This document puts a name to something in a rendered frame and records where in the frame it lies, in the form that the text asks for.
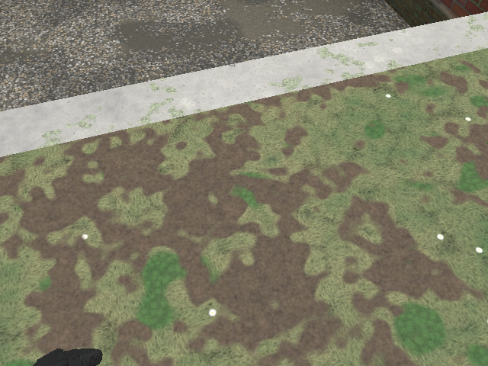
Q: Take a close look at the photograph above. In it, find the robot left hand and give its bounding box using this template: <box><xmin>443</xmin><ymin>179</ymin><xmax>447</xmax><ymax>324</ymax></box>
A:
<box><xmin>33</xmin><ymin>348</ymin><xmax>103</xmax><ymax>366</ymax></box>

